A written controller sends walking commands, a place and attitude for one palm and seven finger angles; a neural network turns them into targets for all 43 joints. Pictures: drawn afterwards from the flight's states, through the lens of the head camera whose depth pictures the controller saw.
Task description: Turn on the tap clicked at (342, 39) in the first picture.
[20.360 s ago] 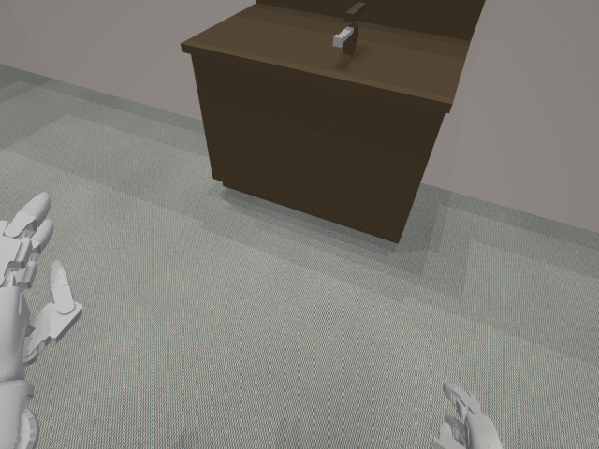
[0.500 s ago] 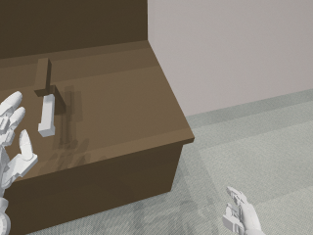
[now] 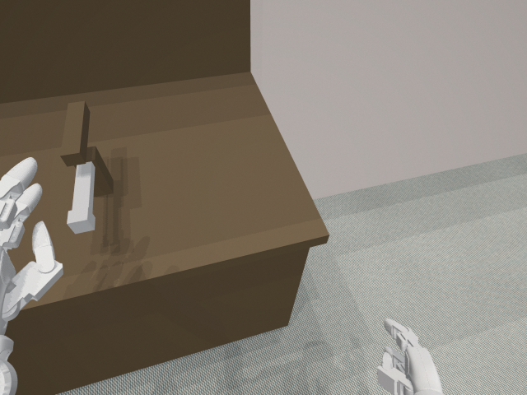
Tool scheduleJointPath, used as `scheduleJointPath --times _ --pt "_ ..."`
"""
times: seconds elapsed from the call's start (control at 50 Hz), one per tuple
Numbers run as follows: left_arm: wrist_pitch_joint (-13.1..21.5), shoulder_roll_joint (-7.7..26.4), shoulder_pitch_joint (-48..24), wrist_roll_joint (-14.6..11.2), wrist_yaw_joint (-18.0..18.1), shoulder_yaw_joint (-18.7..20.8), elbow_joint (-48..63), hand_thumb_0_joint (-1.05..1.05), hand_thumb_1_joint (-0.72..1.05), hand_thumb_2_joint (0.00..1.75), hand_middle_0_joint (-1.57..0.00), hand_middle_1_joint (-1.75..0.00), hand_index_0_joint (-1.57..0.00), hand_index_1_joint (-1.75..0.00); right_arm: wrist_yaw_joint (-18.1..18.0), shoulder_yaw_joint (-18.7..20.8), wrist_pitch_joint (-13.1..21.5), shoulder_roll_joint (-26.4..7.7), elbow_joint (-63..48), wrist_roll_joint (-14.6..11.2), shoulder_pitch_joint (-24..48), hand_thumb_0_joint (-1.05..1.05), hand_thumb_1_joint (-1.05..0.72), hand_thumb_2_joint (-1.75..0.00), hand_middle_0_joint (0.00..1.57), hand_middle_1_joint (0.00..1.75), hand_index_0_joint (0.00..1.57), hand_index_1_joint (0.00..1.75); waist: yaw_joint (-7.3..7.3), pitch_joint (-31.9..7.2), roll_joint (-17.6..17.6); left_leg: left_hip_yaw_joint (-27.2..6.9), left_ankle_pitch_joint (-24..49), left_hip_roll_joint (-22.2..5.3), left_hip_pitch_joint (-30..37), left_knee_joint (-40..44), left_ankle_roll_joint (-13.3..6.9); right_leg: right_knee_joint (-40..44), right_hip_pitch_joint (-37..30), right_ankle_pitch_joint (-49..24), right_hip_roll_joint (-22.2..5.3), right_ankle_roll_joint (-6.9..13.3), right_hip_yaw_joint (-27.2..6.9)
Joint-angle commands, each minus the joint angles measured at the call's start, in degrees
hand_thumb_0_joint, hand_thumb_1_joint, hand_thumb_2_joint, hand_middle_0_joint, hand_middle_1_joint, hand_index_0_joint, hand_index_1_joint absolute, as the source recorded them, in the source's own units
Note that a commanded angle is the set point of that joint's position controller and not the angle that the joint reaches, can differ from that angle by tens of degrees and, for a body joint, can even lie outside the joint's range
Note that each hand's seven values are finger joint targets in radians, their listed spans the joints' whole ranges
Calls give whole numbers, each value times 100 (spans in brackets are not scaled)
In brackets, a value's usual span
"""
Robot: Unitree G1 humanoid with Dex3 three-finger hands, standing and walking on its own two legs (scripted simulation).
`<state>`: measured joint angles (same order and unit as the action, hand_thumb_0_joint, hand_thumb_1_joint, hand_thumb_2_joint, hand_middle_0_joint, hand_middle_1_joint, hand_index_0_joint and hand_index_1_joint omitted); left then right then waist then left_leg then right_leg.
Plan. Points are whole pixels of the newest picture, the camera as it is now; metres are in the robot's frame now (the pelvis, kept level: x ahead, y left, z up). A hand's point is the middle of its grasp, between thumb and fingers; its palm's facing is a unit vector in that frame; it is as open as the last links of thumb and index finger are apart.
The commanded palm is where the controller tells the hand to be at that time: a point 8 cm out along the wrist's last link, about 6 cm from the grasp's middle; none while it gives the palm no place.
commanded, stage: shuffle to correct the standing spot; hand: left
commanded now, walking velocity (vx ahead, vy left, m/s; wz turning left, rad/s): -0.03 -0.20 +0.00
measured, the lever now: (81, 220) +0.34 +0.30 +0.06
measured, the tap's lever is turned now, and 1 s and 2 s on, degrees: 0 0 0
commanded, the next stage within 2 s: come to a stop and stand still in 0.54 s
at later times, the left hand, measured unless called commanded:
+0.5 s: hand (53, 271) +0.21 +0.24 +0.16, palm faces +0.33 -0.86 -0.38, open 7.4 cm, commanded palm +0.16 +0.28 +0.18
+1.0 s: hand (45, 277) +0.21 +0.25 +0.16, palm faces +0.26 -0.89 -0.38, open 7.4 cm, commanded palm +0.15 +0.30 +0.18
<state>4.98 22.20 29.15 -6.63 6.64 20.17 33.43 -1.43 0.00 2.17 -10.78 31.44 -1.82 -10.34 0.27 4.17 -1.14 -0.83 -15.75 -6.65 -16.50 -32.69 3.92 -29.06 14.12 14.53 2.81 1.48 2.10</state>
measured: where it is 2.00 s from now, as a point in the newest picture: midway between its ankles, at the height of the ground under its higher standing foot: outside the picture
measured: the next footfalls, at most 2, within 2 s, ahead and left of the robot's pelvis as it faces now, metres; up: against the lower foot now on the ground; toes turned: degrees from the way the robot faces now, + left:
none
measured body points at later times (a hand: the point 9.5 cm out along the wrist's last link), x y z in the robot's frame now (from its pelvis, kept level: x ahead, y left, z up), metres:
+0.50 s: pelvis +0.00 +0.00 +0.00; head +0.03 +0.01 +0.45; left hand +0.19 +0.28 +0.19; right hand +0.17 -0.22 -0.08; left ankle +0.02 +0.16 -0.73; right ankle +0.01 -0.10 -0.73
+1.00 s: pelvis -0.02 +0.02 +0.00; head +0.01 +0.04 +0.45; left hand +0.19 +0.29 +0.18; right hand +0.15 -0.22 -0.06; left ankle +0.01 +0.14 -0.73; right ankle +0.01 -0.10 -0.73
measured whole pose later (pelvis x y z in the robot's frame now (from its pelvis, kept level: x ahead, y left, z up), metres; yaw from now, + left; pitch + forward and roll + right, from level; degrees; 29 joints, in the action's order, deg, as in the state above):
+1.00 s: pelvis -0.02 +0.02 +0.00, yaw -2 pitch -2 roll +0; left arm 12.8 22.1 26.5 -3.6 3.2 20.2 29.6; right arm -0.5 1.2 9.5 -11.2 31.9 -1.0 -12.8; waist 0.2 5.0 2.8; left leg 4.1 -15.1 -3.4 -16.2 -32.8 0.4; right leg -31.3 15.9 14.0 0.4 -0.4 -0.8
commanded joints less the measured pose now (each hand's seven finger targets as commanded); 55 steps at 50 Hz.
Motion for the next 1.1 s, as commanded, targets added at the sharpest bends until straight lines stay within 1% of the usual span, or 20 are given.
scheduleJointPath --times 0.0,0.02,0.2,0.28,0.54,0.64,0.66,0.68,0.7,0.72,0.74,0.76,0.8,0.82,0.84,0.9,0.92,0.98,1.02,1.08 --pt "392 925 -168 18 118 689 1212 0 90 90 -20 -30 -20 -30 -18 281 282 -706 -916 7 482 0 -90 -90 20 30 20 30 3 -1002 -274 -184 885 -281 433 366 -520 469 -227 -1255 -604 -23 -406" --pt "386 969 -149 18 129 709 1243 0 90 90 -20 -30 -20 -30 -25 265 284 -699 -911 -8 534 0 -90 -90 20 30 20 30 19 -979 -455 -216 958 -290 465 439 -523 447 -208 -1257 -599 -25 -381" --pt "380 911 -229 14 115 663 1047 0 90 90 -20 -30 -20 -30 -21 258 274 -690 -921 14 510 0 -90 -90 20 30 20 30 10 -870 -164 -132 392 -229 320 391 -506 579 -116 -986 -633 -25 -485" --pt "411 909 -297 17 136 631 1262 0 90 90 -20 -30 -20 -30 -24 258 295 -699 -946 7 553 0 -90 -90 20 30 20 30 5 -889 -404 -209 407 -269 356 511 -524 517 -107 -951 -595 -40 -426" --pt "383 856 -240 10 150 599 1126 0 90 90 -20 -30 -20 -30 -34 236 293 -694 -900 6 510 0 -90 -90 20 30 20 30 34 -868 -218 -181 210 -202 295 475 -513 568 -86 -799 -597 -11 -410" --pt "402 874 -210 36 176 638 1199 0 90 90 -20 -30 -20 -30 -45 230 312 -697 -908 1 547 0 -90 -90 20 30 20 30 13 -882 -492 -272 193 -249 273 624 -546 524 -161 -758 -540 -49 -348" --pt "1023 5560 -5666 921 -49 4242 1468 0 90 90 -20 -30 -20 -30 -182 616 798 -866 -84 376 -805 0 -90 -90 20 30 20 30 -464 -640 1470 756 838 -133 -719 -523 -451 1102 -534 -1447 -667 -99 -735" --pt "766 2081 -3036 462 -361 1776 -1410 0 90 90 -20 -30 -20 -30 -165 479 918 -439 -173 232 -190 0 -90 -90 20 30 20 30 -261 -1125 1894 537 398 805 -438 -705 -378 781 -622 -2663 -998 585 -1300" --pt "801 1679 -1953 437 -482 1384 -1506 0 90 90 -20 -30 -20 -30 -108 543 1066 -794 -697 116 -180 0 -90 -90 20 30 20 30 -492 -886 1132 652 136 603 -365 -626 -300 734 -594 -3751 -1222 408 -1807" --pt "882 707 -1455 247 -533 461 -1118 0 90 90 -20 -30 -20 -30 25 464 1073 -713 -720 12 -160 0 -90 -90 20 30 20 30 -281 -1055 -12 618 577 522 141 55 -381 256 -663 -3721 -1298 451 -1445" --pt "1000 823 -1576 244 -498 467 -167 0 90 90 -20 -30 -20 -30 106 468 1049 -861 -750 60 -286 0 -90 -90 20 30 20 30 -192 -1321 -334 542 1167 409 570 575 -397 60 -685 -2828 -1003 214 -942" --pt "1076 751 -1505 222 -476 353 309 0 90 90 -20 -30 -20 -30 155 452 1078 -842 -791 63 -41 0 -90 -90 20 30 20 30 -266 -1354 -595 271 1881 114 1044 704 -522 -136 -250 -2034 -704 -46 -730" --pt "1060 811 -899 252 -371 437 644 0 90 90 -20 -30 -20 -30 206 449 1087 -826 -893 61 145 0 -90 -90 20 30 20 30 -337 -1272 -819 -87 2094 -429 703 732 -807 -599 -205 -1259 -497 -305 -389" --pt "1034 876 -613 238 -282 594 657 0 90 90 -20 -30 -20 -30 234 363 1084 -759 -886 28 277 0 -90 -90 20 30 20 30 -361 -1221 -897 -78 1804 -465 455 834 -816 -618 -349 -931 -475 -269 -236" --pt "1061 933 -650 285 -227 725 766 0 90 90 -20 -30 -20 -30 240 368 1072 -767 -902 45 229 0 -90 -90 20 30 20 30 -340 -1209 -546 -9 1357 -373 9 780 -746 -401 -651 -770 -493 -217 -208" --pt "1159 1285 -707 245 -71 1217 836 0 90 90 -20 -30 -20 -30 138 336 1060 -704 -884 61 185 0 -90 -90 20 30 20 30 -234 -1039 502 293 -65 348 88 291 -465 607 -216 -448 -714 1 -878" --pt "1179 1546 -764 228 4 1453 958 0 90 90 -20 -30 -20 -30 74 315 1016 -698 -820 64 227 0 -90 -90 20 30 20 30 -183 -982 468 325 -155 460 352 246 -444 844 116 -205 -806 80 -1045" --pt "1247 1154 -998 248 6 1166 701 0 90 90 -20 -30 -20 -30 -38 264 1002 -672 -781 117 244 0 -90 -90 20 30 20 30 -126 -662 -111 172 -395 387 442 688 -488 973 411 595 -666 56 -948" --pt "1257 1037 -1143 294 -2 1025 623 0 90 90 -20 -30 -20 -30 -83 246 1038 -683 -726 100 311 0 -90 -90 20 30 20 30 -144 -603 -476 49 -537 177 338 1111 -549 787 162 340 -472 -33 -682" --pt "1192 688 -1259 389 -31 652 272 0 90 90 -20 -30 -20 -30 -47 244 1093 -729 -674 79 203 0 -90 -90 20 30 20 30 -169 -717 -402 6 -471 52 31 1311 -591 500 -411 -134 -377 -116 -408"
